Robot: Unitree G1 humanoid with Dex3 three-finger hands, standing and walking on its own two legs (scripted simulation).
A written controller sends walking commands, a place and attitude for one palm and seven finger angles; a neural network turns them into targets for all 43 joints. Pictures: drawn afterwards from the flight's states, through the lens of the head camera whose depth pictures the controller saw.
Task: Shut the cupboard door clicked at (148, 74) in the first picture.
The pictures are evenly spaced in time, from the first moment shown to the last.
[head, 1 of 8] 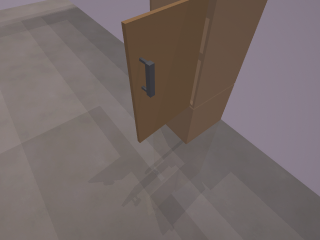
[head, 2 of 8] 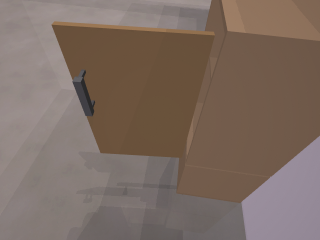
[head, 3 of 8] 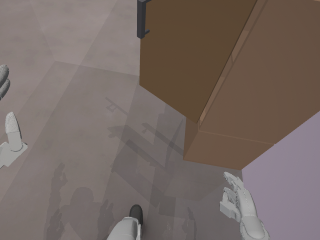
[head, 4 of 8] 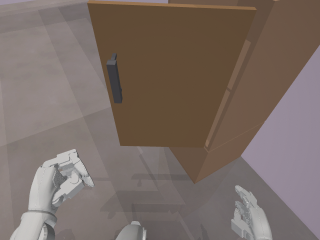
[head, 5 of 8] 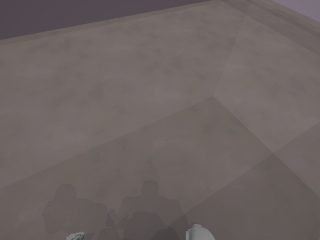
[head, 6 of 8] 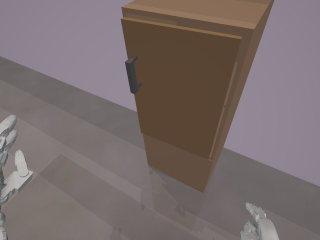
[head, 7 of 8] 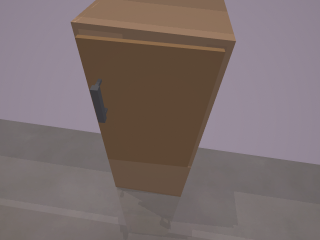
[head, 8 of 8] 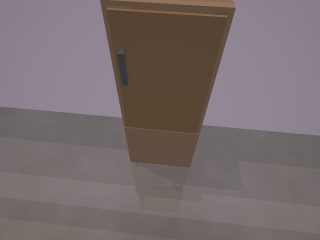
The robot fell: no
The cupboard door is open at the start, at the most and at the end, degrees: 95 95 0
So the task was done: yes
